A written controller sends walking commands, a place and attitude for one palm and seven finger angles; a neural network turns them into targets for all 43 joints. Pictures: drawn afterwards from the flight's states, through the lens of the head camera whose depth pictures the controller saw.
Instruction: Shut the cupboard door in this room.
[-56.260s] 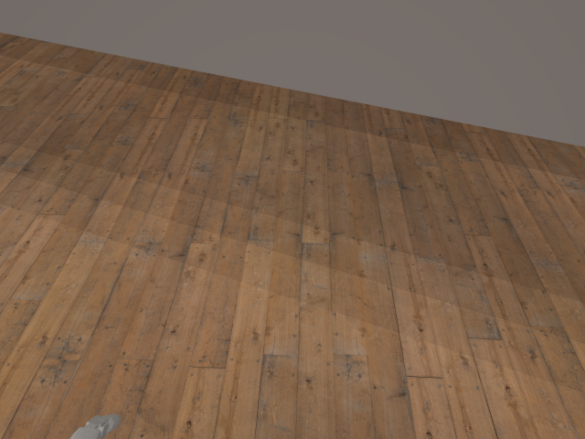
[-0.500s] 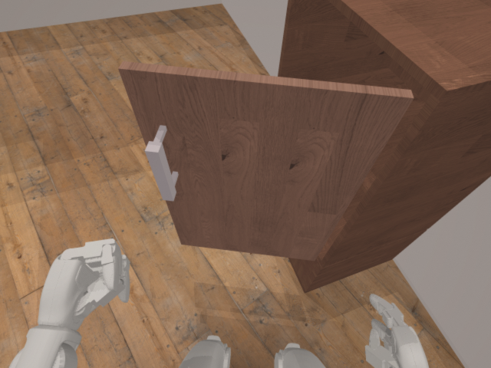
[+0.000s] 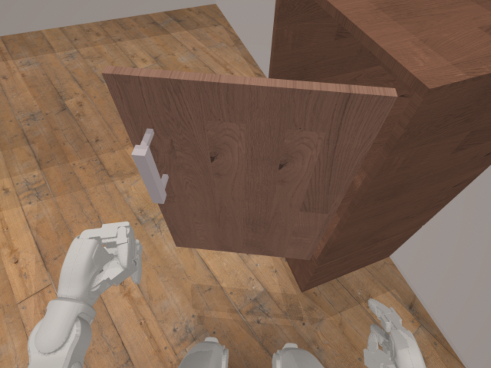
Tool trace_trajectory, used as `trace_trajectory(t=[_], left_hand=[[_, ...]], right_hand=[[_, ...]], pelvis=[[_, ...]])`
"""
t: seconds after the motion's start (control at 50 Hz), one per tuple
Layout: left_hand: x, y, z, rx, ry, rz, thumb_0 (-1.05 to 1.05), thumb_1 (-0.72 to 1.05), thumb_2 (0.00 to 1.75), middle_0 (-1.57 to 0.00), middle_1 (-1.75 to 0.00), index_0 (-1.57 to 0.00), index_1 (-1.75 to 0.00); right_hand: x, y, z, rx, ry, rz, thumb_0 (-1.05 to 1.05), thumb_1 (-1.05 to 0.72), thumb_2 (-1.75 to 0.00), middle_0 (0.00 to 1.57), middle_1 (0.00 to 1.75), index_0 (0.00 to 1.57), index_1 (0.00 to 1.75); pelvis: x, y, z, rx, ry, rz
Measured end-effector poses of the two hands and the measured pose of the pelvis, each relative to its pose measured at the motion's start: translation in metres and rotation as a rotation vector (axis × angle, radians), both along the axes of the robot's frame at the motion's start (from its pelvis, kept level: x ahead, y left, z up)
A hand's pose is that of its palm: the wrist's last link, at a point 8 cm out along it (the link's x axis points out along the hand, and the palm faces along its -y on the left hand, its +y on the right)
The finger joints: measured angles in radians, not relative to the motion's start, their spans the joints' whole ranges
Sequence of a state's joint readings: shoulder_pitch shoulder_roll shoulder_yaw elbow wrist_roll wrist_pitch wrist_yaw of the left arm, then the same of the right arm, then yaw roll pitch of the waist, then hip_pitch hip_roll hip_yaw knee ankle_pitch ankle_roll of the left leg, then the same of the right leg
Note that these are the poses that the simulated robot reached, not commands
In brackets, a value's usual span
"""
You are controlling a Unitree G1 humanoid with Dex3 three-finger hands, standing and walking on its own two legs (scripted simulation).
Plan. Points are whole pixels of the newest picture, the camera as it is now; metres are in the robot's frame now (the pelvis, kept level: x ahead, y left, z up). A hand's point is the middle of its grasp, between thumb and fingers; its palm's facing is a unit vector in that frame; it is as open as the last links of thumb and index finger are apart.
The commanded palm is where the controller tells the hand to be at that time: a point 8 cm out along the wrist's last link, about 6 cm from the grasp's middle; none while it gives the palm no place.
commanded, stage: bring the fist close to the handle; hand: left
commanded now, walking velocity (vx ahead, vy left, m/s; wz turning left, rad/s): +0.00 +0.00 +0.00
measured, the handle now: (154, 168) +0.44 +0.19 +0.05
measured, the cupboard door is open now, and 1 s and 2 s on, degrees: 63 63 51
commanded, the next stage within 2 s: push the door shut along its arc in 1.00 s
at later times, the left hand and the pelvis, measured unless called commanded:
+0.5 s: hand (149, 233) +0.31 +0.17 +0.05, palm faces -0.05 -1.00 -0.02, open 3.1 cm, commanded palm +0.29 +0.22 +0.05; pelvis +0.00 +0.01 +0.00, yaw +0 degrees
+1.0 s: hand (151, 223) +0.32 +0.17 +0.05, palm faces -0.02 -1.00 -0.02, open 3.1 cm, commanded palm +0.30 +0.22 +0.05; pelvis +0.00 +0.01 +0.01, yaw +0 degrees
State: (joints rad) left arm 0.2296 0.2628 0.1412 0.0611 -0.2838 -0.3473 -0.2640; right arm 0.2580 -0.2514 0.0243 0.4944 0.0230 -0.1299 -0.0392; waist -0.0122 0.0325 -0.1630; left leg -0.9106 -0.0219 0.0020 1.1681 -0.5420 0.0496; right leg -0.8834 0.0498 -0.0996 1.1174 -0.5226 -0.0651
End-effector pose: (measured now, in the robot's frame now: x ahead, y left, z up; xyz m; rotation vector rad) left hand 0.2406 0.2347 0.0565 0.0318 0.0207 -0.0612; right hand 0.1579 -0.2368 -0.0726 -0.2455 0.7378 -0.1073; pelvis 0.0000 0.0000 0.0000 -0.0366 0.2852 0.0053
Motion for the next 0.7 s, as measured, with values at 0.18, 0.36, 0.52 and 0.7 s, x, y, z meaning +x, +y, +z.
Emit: trace_trajectory(t=[0.18, 0.36, 0.52, 0.7], left_hand=[[0.015, 0.001, -0.006, -0.010, 0.006, 0.021, 0.01, 0.90, 0.90, -1.30, -1.50, -1.30, -1.50], [0.033, -0.011, 0.001, -0.018, -0.060, 0.007, 0.02, 0.90, 0.90, -1.30, -1.50, -1.30, -1.50], [0.049, -0.011, -0.006, -0.015, -0.006, 0.009, 0.01, 0.90, 0.90, -1.30, -1.50, -1.30, -1.50], [0.063, -0.013, 0.000, -0.026, -0.058, 0.021, 0.01, 0.90, 0.90, -1.30, -1.50, -1.30, -1.50]], right_hand=[[-0.009, -0.001, -0.004, 0.002, 0.047, -0.011, 0.01, -0.91, -0.90, 0.20, 0.30, 0.20, 0.30], [-0.009, 0.004, -0.005, -0.004, 0.060, -0.010, 0.01, -0.91, -0.90, 0.20, 0.30, 0.20, 0.30], [-0.012, 0.010, -0.007, 0.020, 0.086, -0.017, 0.01, -0.91, -0.90, 0.20, 0.30, 0.20, 0.30], [-0.021, 0.009, -0.008, 0.011, 0.122, -0.024, 0.01, -0.91, -0.90, 0.20, 0.30, 0.20, 0.30]], pelvis=[[0.001, 0.004, 0.001, 0.004, 0.005, -0.003], [-0.001, 0.009, 0.002, 0.001, 0.004, -0.001], [-0.002, 0.011, 0.004, 0.002, 0.003, -0.005], [-0.003, 0.013, 0.006, 0.002, 0.001, -0.005]])
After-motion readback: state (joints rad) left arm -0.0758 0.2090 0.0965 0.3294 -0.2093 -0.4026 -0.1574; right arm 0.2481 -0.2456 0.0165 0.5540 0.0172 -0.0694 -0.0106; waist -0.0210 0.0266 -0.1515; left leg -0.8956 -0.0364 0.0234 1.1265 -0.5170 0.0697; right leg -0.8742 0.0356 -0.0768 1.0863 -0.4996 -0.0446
